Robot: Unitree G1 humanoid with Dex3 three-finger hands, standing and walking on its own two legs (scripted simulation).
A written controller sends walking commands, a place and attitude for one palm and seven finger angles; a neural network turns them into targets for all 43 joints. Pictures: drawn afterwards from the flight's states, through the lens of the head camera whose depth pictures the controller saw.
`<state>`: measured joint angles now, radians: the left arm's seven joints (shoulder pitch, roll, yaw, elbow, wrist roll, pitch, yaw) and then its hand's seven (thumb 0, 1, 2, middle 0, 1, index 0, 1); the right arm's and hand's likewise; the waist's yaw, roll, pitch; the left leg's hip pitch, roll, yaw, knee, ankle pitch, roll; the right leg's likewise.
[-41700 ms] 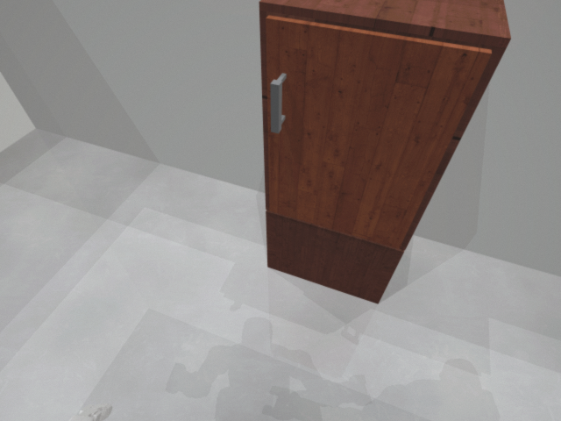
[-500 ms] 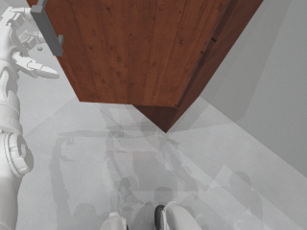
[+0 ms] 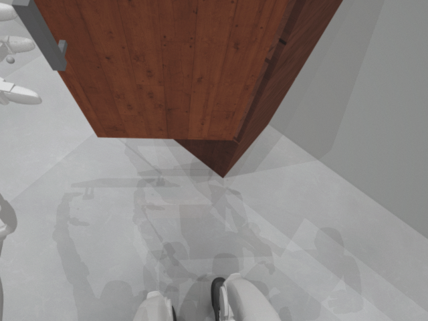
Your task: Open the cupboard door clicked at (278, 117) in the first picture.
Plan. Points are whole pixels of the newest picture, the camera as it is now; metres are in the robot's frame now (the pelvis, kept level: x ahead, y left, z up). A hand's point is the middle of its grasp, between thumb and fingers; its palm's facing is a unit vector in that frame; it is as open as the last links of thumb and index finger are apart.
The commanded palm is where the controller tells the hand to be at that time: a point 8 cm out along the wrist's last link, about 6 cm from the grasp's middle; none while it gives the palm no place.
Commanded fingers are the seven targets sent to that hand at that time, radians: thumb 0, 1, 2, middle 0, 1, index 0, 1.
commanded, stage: move the hooked fingers beside the handle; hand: left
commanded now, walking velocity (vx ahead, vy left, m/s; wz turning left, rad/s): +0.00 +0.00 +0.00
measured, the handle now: (46, 28) +0.60 +0.22 +0.10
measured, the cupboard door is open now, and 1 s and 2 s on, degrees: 41 41 41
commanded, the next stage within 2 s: slide the fingers in behind the handle in 1.18 s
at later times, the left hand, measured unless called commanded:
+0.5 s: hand out of the picture +0.52 +0.29 +0.11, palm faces -0.03 -1.00 -0.02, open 14.0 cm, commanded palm +0.52 +0.32 +0.10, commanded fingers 0.00 -0.50 0.30 -0.30 -1.20 -0.30 -1.20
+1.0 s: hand out of the picture +0.52 +0.27 +0.11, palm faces -0.02 -1.00 -0.03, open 14.0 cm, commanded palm +0.51 +0.31 +0.10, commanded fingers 0.00 -0.50 0.30 -0.30 -1.20 -0.30 -1.20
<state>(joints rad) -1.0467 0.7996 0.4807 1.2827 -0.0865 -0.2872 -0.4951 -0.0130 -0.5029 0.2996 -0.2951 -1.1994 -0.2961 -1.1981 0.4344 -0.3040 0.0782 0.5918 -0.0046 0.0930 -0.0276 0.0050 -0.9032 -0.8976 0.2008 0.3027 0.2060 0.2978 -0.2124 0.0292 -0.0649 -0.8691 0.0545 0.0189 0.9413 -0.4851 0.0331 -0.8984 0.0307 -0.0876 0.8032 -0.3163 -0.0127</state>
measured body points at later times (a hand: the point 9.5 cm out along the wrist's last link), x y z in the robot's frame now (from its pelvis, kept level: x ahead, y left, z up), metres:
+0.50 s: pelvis -0.01 +0.01 +0.00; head +0.16 +0.04 +0.41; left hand +0.52 +0.34 +0.11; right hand -0.04 -0.25 -0.10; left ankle -0.04 +0.09 -0.69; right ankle +0.03 -0.12 -0.69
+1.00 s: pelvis +0.00 +0.01 +0.00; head +0.15 +0.03 +0.42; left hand +0.52 +0.33 +0.11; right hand -0.02 -0.26 -0.10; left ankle -0.04 +0.09 -0.69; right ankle +0.03 -0.12 -0.69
